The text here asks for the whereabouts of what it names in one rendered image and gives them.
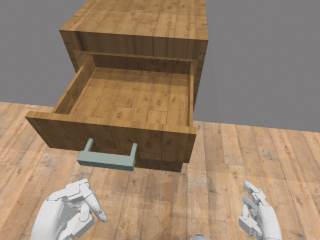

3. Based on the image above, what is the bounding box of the cabinet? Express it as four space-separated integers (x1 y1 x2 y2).
59 0 209 173

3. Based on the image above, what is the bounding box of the robot left hand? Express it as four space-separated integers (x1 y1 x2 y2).
30 178 108 240

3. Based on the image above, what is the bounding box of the drawer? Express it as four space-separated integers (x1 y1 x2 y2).
25 52 197 164

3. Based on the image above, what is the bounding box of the right robot shin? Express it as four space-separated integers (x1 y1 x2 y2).
194 233 204 237

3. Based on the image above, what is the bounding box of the handle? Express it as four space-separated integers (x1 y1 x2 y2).
77 138 138 172

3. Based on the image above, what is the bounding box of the robot right hand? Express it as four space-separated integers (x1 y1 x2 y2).
239 180 283 240

